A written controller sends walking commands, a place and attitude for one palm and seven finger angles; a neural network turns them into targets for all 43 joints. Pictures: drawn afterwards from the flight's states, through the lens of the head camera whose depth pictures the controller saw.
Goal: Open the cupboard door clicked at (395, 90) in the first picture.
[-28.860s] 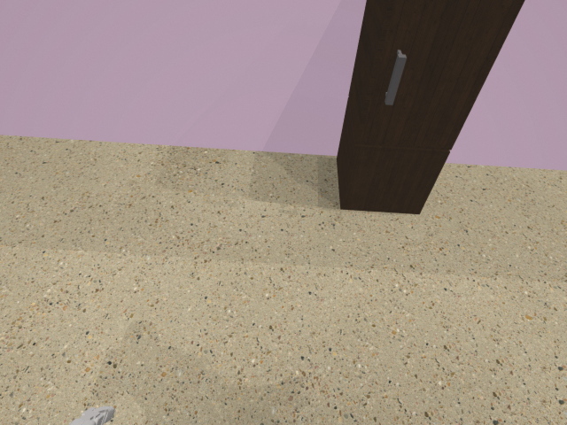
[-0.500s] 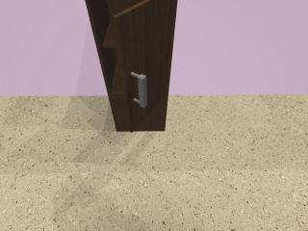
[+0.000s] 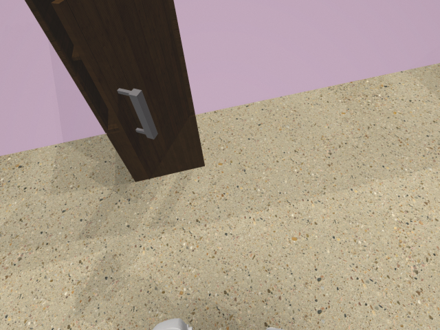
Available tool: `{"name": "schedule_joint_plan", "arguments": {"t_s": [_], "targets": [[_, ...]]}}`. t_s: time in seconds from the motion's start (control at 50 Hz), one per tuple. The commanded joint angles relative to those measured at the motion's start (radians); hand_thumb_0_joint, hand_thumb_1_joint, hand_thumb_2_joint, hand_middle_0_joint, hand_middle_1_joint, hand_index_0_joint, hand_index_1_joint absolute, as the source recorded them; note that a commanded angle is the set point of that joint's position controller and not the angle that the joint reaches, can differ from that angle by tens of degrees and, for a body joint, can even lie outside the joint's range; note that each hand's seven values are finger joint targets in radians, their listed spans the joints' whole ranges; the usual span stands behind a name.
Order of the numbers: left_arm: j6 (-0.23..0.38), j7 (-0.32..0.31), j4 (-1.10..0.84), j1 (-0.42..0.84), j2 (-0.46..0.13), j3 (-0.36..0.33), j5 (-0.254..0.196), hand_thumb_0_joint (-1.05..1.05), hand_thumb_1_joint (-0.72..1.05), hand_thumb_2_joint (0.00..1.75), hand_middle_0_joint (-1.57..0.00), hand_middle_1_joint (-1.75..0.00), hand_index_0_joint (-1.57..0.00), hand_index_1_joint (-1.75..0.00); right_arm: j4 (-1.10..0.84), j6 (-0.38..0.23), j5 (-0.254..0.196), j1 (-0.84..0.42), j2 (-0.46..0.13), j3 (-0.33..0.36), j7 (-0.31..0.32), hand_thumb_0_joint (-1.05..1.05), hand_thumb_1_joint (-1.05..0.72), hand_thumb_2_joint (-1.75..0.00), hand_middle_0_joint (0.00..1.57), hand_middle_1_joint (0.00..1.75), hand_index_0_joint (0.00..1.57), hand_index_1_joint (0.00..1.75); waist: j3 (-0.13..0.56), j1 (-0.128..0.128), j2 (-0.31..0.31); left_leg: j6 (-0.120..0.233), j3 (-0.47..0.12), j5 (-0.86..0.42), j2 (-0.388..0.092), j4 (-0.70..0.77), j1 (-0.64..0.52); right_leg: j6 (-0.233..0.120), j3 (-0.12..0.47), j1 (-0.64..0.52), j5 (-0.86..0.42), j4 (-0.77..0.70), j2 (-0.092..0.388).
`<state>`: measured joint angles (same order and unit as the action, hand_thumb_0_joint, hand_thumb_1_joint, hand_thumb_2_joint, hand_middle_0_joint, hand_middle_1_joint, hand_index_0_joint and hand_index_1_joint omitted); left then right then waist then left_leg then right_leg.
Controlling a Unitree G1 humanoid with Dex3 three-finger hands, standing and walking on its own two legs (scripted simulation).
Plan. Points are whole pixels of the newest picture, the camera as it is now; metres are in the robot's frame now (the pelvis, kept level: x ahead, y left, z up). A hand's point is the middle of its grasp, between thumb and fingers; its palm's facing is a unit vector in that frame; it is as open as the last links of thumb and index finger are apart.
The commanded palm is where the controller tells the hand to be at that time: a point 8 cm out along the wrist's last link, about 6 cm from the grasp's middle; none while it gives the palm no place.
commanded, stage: walk to a spot facing it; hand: left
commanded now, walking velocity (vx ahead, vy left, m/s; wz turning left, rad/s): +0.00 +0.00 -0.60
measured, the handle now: (137, 114) +0.63 +0.29 -0.04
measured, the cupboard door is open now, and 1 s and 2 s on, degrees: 55 55 55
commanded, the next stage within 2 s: none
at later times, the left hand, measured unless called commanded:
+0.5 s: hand out of the picture +0.11 +0.20 -0.17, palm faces -0.18 -0.96 -0.19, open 7.4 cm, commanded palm none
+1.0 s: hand (220, 255) +0.28 +0.04 -0.14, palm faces -0.59 -0.77 -0.24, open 7.4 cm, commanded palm none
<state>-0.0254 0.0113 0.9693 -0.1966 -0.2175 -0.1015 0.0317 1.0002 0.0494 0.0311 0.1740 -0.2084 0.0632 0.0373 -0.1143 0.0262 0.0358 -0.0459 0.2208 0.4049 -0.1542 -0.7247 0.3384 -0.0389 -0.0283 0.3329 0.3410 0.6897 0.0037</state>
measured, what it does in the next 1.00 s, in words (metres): steps on the spot, turning right: left foot, then right foot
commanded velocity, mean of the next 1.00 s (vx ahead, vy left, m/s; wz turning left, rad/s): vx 0.16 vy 0.00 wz -0.57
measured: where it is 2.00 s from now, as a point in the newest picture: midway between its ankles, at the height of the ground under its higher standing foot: (326, 283)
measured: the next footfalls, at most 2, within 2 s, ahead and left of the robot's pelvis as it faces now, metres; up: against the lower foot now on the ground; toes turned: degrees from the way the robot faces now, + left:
left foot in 0.50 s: +0.09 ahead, +0.13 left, +0.00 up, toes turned -19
right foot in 0.90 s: +0.03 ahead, -0.16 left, +0.00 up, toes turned -39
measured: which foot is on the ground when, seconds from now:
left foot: up 0.00-0.48, down 0.50-0.90, up 0.92-1.00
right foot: down 0.00-0.48, up 0.50-0.88, down 0.90-1.00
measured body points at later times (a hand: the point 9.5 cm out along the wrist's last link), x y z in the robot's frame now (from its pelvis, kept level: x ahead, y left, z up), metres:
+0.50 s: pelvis +0.02 +0.02 +0.01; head +0.08 +0.03 +0.46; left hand +0.12 +0.25 -0.15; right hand +0.10 -0.25 -0.11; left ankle +0.05 +0.15 -0.73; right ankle +0.00 -0.08 -0.72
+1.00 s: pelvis +0.06 -0.05 +0.01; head +0.09 -0.09 +0.46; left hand +0.31 +0.08 -0.12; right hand -0.12 -0.25 -0.14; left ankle +0.09 +0.10 -0.65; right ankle +0.00 -0.13 -0.72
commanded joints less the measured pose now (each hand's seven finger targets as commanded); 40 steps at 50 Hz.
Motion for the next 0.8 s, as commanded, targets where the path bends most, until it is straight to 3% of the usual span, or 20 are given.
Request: {"name": "schedule_joint_plan", "arguments": {"t_s": [0.0,0.02,0.06,0.12,0.18,0.22,0.34,0.38,0.42,0.44,0.46,0.48,0.5,0.52,0.54,0.56,0.6,0.7,0.74,0.78], "targets": [[0.006,-0.033,-0.043,-0.108,-0.205,-0.034,-0.005,0.0,0.9,0.9,-0.2,-0.3,-0.2,-0.3,-0.137,-0.01,-0.017,-0.084,-0.095,0.034,-0.013,0.0,-0.9,-0.9,0.2,0.3,0.2,0.3,0.057,0.039,-0.248,0.006,-0.21,0.13,0.064,-0.447,0.275,-0.179,0.481,-0.135,-0.273,-0.396,0.292],[0.005,-0.039,-0.061,-0.06,-0.183,-0.034,-0.004,0.0,0.9,0.9,-0.2,-0.3,-0.2,-0.3,-0.13,-0.01,-0.016,-0.077,-0.095,0.037,-0.013,0.0,-0.9,-0.9,0.2,0.3,0.2,0.3,0.077,0.017,-0.233,0.001,-0.222,0.069,0.062,-0.459,0.282,-0.162,0.463,-0.158,-0.305,-0.367,0.255],[0.016,-0.041,-0.07,-0.057,-0.163,-0.023,-0.008,0.0,0.9,0.9,-0.2,-0.3,-0.2,-0.3,-0.129,-0.014,-0.015,-0.076,-0.09,0.029,-0.012,0.0,-0.9,-0.9,0.2,0.3,0.2,0.3,0.126,0.007,-0.159,-0.013,-0.241,0.013,0.07,-0.444,0.269,-0.154,0.405,-0.224,-0.485,-0.314,0.22],[0.022,-0.045,-0.064,-0.094,-0.166,-0.023,-0.009,0.0,0.9,0.9,-0.2,-0.3,-0.2,-0.3,-0.14,-0.012,-0.02,-0.087,-0.078,0.024,-0.007,0.0,-0.9,-0.9,0.2,0.3,0.2,0.3,0.184,0.014,-0.114,-0.022,-0.243,-0.003,0.096,-0.376,0.252,-0.139,0.389,-0.31,-0.63,-0.278,0.194],[0.018,-0.042,-0.065,-0.121,-0.168,-0.025,-0.01,0.0,0.9,0.9,-0.2,-0.3,-0.2,-0.3,-0.157,-0.009,-0.021,-0.119,-0.08,0.023,-0.001,0.0,-0.9,-0.9,0.2,0.3,0.2,0.3,0.173,0.026,-0.121,-0.023,-0.258,-0.018,0.111,-0.353,0.262,-0.128,0.42,-0.314,-0.609,-0.294,0.182],[0.017,-0.042,-0.07,-0.121,-0.165,-0.025,-0.005,0.0,0.9,0.9,-0.2,-0.3,-0.2,-0.3,-0.172,-0.013,-0.022,-0.131,-0.084,0.023,0.001,0.0,-0.9,-0.9,0.2,0.3,0.2,0.3,0.166,0.026,-0.155,-0.023,-0.269,-0.001,0.115,-0.312,0.25,-0.138,0.45,-0.306,-0.594,-0.296,0.18],[0.012,-0.036,-0.091,-0.104,-0.186,-0.034,-0.001,0.0,0.9,0.9,-0.2,-0.3,-0.2,-0.3,-0.203,-0.03,-0.03,-0.142,-0.077,0.017,0.006,0.0,-0.9,-0.9,0.2,0.3,0.2,0.3,0.17,0.027,-0.142,-0.007,-0.273,0.043,0.142,-0.129,0.155,-0.175,0.521,-0.262,-0.637,-0.274,0.176],[0.009,-0.033,-0.103,-0.069,-0.189,-0.036,-0.001,0.0,0.9,0.9,-0.2,-0.3,-0.2,-0.3,-0.198,-0.036,-0.034,-0.1,-0.077,0.015,0.008,0.0,-0.9,-0.9,0.2,0.3,0.2,0.3,0.182,0.002,-0.13,0.0,-0.275,0.014,0.153,-0.014,0.061,-0.16,0.535,-0.197,-0.617,-0.259,0.157],[0.006,-0.033,-0.114,-0.015,-0.177,-0.031,-0.007,0.0,0.9,0.9,-0.2,-0.3,-0.2,-0.3,-0.171,-0.046,-0.037,-0.001,-0.088,0.017,0.012,0.0,-0.9,-0.9,0.2,0.3,0.2,0.3,0.211,-0.051,-0.102,0.004,-0.283,-0.124,0.14,0.217,-0.15,-0.094,0.495,-0.074,-0.51,-0.197,0.103],[0.005,-0.029,-0.129,-0.003,-0.146,-0.025,-0.016,0.0,0.9,0.9,-0.2,-0.3,-0.2,-0.3,-0.157,-0.057,-0.031,0.058,-0.132,0.023,0.018,0.0,-0.9,-0.9,0.2,0.3,0.2,0.3,0.233,-0.076,0.009,0.034,-0.361,-0.18,0.043,0.361,-0.318,-0.04,0.403,0.06,-0.325,-0.121,0.017],[0.003,-0.014,-0.145,-0.026,-0.093,-0.013,-0.027,0.0,0.9,0.9,-0.2,-0.3,-0.2,-0.3,-0.169,-0.065,-0.016,0.076,-0.235,0.037,0.021,0.0,-0.9,-0.9,0.2,0.3,0.2,0.3,0.236,-0.067,0.287,0.131,-0.65,-0.289,-0.243,0.462,-0.42,0.032,0.216,0.256,0.173,0.081,-0.127],[0.003,-0.008,-0.153,0.015,-0.123,-0.011,-0.012,0.0,0.9,0.9,-0.2,-0.3,-0.2,-0.3,-0.175,-0.054,-0.01,0.085,-0.259,0.038,0.027,0.0,-0.9,-0.9,0.2,0.3,0.2,0.3,0.175,-0.075,0.223,0.219,-0.704,-0.404,-0.355,0.454,-0.305,0.066,0.134,0.27,0.289,0.288,-0.083],[0.002,0.002,-0.158,0.005,-0.127,-0.018,-0.005,0.0,0.9,0.9,-0.2,-0.3,-0.2,-0.3,-0.199,-0.05,0.001,0.048,-0.229,0.026,0.029,0.0,-0.9,-0.9,0.2,0.3,0.2,0.3,0.127,-0.045,0.12,0.243,-0.633,-0.361,-0.331,0.458,-0.191,0.077,0.126,0.246,0.242,0.402,-0.039],[-0.001,0.009,-0.143,-0.012,-0.121,-0.023,0.005,0.0,0.9,0.9,-0.2,-0.3,-0.2,-0.3,-0.211,-0.057,0.008,0.012,-0.186,0.013,0.023,0.0,-0.9,-0.9,0.2,0.3,0.2,0.3,0.117,-0.02,0.106,0.227,-0.575,-0.32,-0.273,0.46,-0.142,0.081,0.109,0.243,0.192,0.457,-0.038],[-0.006,0.016,-0.127,-0.009,-0.119,-0.026,0.006,0.0,0.9,0.9,-0.2,-0.3,-0.2,-0.3,-0.211,-0.056,0.008,-0.004,-0.181,0.006,0.021,0.0,-0.9,-0.9,0.2,0.3,0.2,0.3,0.097,-0.012,0.173,0.197,-0.505,-0.299,-0.221,0.453,-0.122,0.088,0.105,0.254,0.146,0.499,-0.023],[-0.009,0.026,-0.129,-0.008,-0.114,-0.024,0.002,0.0,0.9,0.9,-0.2,-0.3,-0.2,-0.3,-0.216,-0.057,0.007,-0.011,-0.163,0.001,0.019,0.0,-0.9,-0.9,0.2,0.3,0.2,0.3,0.084,-0.006,0.176,0.174,-0.414,-0.243,-0.176,0.454,-0.132,0.09,0.086,0.267,0.098,0.508,-0.003],[-0.007,0.042,-0.139,0.012,-0.086,-0.011,0.001,0.0,0.9,0.9,-0.2,-0.3,-0.2,-0.3,-0.195,-0.067,0.007,0.04,-0.16,0.002,0.014,0.0,-0.9,-0.9,0.2,0.3,0.2,0.3,0.102,-0.017,0.17,0.151,-0.313,-0.239,-0.125,0.449,-0.213,0.091,0.035,0.306,0.036,0.458,0.012],[0.011,0.062,-0.172,0.15,-0.057,0.014,-0.001,0.0,0.9,0.9,-0.2,-0.3,-0.2,-0.3,-0.132,-0.084,0.007,0.2,-0.185,0.016,0.0,0.0,-0.9,-0.9,0.2,0.3,0.2,0.3,0.117,-0.087,0.14,0.161,-0.247,-0.224,-0.161,0.45,-0.31,0.079,-0.028,0.294,0.024,0.209,0.056],[0.016,0.066,-0.177,0.184,-0.054,0.022,-0.003,0.0,0.9,0.9,-0.2,-0.3,-0.2,-0.3,-0.119,-0.083,0.009,0.22,-0.191,0.019,-0.007,0.0,-0.9,-0.9,0.2,0.3,0.2,0.3,0.103,-0.1,0.163,0.155,-0.209,-0.219,-0.17,0.442,-0.285,0.069,-0.058,0.233,0.035,0.101,0.051],[0.019,0.067,-0.167,0.181,-0.058,0.026,-0.004,0.0,0.9,0.9,-0.2,-0.3,-0.2,-0.3,-0.113,-0.084,0.01,0.216,-0.207,0.021,-0.013,0.0,-0.9,-0.9,0.2,0.3,0.2,0.3,0.099,-0.093,0.17,0.145,-0.172,-0.236,-0.183,0.417,-0.255,0.054,-0.095,0.139,0.056,0.005,0.031]]}}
